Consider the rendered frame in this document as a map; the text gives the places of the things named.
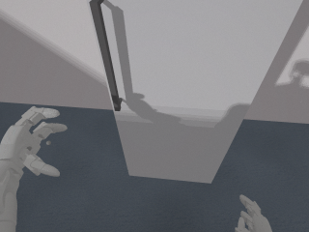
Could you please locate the robot left hand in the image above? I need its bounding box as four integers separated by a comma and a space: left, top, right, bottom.
0, 106, 68, 177

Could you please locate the robot right hand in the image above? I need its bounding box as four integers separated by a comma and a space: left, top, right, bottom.
235, 194, 272, 232

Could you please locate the fridge door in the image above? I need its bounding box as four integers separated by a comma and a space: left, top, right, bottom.
87, 0, 303, 184

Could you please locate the handle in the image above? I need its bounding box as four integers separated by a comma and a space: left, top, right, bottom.
89, 0, 123, 111

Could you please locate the left robot forearm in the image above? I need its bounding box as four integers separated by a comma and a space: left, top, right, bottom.
0, 159, 24, 232

